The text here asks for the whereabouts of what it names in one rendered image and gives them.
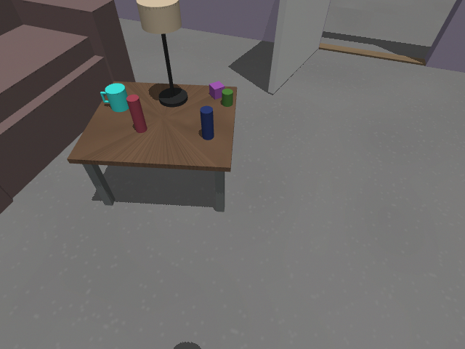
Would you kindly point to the sofa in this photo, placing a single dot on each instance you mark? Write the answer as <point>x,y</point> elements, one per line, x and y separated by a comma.
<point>56,56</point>

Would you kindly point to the coffee table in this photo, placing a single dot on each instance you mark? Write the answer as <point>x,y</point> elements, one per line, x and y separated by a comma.
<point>173,139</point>

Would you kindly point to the desk lamp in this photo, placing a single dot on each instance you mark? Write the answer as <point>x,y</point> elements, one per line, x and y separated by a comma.
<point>161,17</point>

